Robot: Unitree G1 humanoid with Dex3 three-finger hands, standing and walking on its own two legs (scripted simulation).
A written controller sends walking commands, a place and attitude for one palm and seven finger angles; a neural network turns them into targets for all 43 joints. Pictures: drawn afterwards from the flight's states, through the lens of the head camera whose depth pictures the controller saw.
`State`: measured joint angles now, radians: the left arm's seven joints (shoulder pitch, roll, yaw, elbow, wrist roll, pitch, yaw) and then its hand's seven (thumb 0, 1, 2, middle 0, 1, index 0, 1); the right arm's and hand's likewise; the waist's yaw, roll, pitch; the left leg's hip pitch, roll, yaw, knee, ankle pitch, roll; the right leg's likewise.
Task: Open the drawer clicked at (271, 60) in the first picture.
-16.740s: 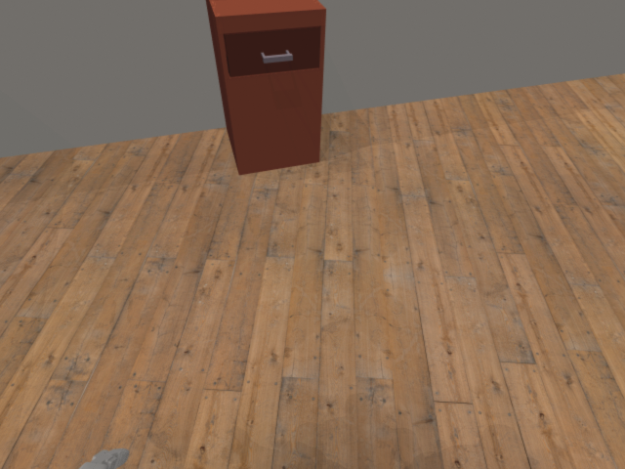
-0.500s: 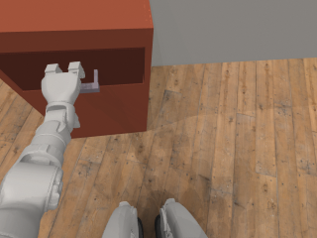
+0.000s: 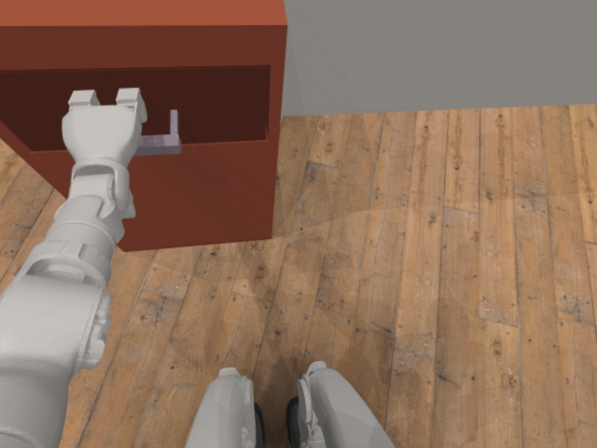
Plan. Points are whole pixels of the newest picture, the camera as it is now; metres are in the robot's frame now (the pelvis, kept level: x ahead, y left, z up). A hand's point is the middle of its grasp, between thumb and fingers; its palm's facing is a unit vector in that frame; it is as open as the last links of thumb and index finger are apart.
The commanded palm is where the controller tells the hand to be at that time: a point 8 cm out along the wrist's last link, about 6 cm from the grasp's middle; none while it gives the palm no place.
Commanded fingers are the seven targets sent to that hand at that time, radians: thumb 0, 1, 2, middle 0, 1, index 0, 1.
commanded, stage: lower the fingers behind the handle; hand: left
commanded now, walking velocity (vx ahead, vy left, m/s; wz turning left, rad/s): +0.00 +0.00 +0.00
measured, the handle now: (138, 132) +0.57 +0.20 -0.03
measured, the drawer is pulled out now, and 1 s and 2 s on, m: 0.00 0.00 0.00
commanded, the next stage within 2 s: lift the fingers back up to retry in 0.62 s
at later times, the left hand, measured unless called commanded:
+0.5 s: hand (120, 160) +0.52 +0.22 -0.03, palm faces -0.04 +0.03 -1.00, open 13.8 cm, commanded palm +0.51 +0.18 -0.01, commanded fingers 0.00 -0.50 0.30 -0.30 -1.20 -0.30 -1.20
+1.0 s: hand (119, 159) +0.51 +0.21 -0.02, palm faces -0.08 -0.02 -1.00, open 13.8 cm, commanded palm +0.51 +0.19 +0.03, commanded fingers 0.00 -0.50 0.30 -0.30 -1.20 -0.30 -1.20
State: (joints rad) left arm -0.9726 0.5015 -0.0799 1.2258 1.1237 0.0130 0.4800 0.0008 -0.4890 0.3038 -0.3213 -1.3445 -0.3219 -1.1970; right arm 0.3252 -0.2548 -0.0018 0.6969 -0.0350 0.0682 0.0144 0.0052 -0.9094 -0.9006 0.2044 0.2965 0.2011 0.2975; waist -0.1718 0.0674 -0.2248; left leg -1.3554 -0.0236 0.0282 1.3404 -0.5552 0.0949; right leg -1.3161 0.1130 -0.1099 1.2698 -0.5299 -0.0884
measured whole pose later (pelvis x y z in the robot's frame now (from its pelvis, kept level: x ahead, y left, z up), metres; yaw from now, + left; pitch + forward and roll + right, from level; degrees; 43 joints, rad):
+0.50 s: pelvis -0.04 +0.00 -0.03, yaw -1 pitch +33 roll -4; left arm -1.08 0.55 -0.11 1.23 1.10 0.05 0.40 0.00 -0.49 0.30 -0.24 -1.36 -0.32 -1.20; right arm 0.34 -0.26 0.03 0.69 -0.01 0.03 0.00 0.01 -0.91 -0.90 0.20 0.30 0.20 0.30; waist -0.19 0.08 -0.21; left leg -1.50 -0.02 0.04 1.45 -0.53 0.11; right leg -1.47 0.10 -0.12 1.39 -0.51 -0.08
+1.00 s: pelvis -0.02 +0.00 -0.01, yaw +0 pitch +33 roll -5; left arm -0.99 0.54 -0.07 1.14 1.08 0.02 0.36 0.00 -0.49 0.30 -0.27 -1.28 -0.32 -1.20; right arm 0.34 -0.24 0.02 0.68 0.00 0.04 -0.01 0.01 -0.91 -0.90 0.20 0.30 0.20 0.30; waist -0.18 0.08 -0.20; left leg -1.40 -0.02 0.03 1.36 -0.52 0.10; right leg -1.36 0.11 -0.11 1.28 -0.50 -0.08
